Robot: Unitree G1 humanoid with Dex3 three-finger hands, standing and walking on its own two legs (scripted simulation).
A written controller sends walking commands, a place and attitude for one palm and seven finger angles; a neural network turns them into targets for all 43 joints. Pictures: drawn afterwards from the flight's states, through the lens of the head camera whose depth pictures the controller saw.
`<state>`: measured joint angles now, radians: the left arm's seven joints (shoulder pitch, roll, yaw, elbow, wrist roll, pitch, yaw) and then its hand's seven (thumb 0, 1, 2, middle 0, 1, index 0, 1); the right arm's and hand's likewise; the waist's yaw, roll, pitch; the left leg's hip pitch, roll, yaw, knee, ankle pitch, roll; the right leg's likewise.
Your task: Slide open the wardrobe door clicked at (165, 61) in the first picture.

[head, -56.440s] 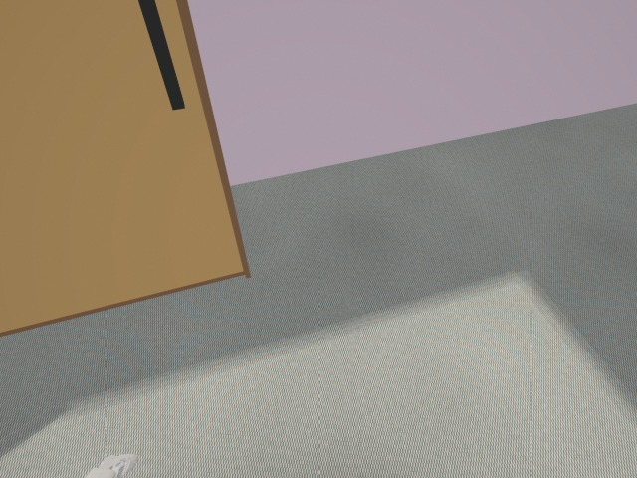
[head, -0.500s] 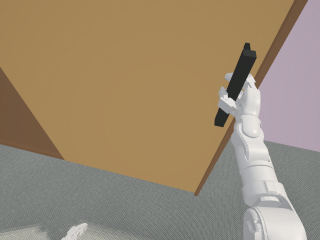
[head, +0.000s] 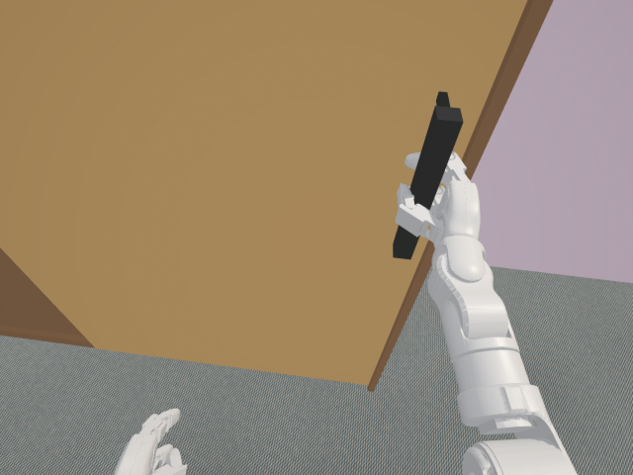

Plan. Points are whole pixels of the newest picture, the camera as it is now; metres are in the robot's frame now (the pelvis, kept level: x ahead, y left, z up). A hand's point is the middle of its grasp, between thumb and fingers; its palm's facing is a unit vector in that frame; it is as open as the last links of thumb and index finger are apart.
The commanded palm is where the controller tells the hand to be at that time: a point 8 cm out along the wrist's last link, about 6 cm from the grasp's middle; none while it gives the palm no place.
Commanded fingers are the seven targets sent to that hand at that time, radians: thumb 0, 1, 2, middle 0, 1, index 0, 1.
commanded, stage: tug the door sideways, standing still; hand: right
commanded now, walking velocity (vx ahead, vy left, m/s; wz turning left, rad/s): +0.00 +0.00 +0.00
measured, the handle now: (420, 184) +0.46 -0.11 +0.13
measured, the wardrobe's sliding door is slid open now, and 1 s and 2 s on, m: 0.00 0.04 0.27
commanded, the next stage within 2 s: step sideways, sliding the door along in 0.40 s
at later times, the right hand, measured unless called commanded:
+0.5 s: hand (392, 208) +0.41 -0.07 +0.14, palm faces +0.12 +0.99 -0.03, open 6.3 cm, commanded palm +0.39 -0.10 +0.14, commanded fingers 0.00 -0.90 -0.90 0.45 1.40 0.45 1.40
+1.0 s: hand (379, 207) +0.41 -0.05 +0.13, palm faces +0.03 +1.00 -0.09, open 6.7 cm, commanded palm +0.40 -0.05 +0.14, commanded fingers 0.00 -0.90 -0.90 0.45 1.40 0.45 1.40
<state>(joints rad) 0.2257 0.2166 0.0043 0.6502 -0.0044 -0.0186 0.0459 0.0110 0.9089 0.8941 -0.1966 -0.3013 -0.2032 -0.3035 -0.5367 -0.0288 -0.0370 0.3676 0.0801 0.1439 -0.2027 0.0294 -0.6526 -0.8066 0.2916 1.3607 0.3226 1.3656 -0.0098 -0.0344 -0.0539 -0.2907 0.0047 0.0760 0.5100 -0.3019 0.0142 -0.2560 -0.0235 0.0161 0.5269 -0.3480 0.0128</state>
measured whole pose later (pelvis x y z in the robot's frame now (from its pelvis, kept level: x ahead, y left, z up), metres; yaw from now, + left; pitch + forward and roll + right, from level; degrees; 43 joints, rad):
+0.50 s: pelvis -0.04 -0.01 -0.01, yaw -1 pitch +5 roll +1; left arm 0.35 0.20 0.00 0.77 0.00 -0.12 0.01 0.01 0.91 0.89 -0.20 -0.30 -0.20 -0.30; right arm -0.82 -0.04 0.01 0.79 0.11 -0.05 -0.31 0.01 -0.70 -0.80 0.26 1.37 0.23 1.40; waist 0.02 -0.03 -0.03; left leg -0.40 0.03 0.08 0.59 -0.28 0.01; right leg -0.37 0.00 0.03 0.61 -0.33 0.00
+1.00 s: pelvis -0.02 +0.05 -0.01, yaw -4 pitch -2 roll -2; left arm 0.20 0.24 0.00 0.72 0.00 -0.07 0.11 0.01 0.91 0.89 -0.20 -0.30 -0.20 -0.30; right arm -0.74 -0.12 0.03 0.60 0.08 -0.11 -0.10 -0.04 -0.61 -0.82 0.38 1.36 0.24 1.40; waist -0.03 0.00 0.17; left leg -0.23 0.00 0.14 0.65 -0.39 0.08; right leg -0.31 -0.04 -0.11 0.65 -0.23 -0.01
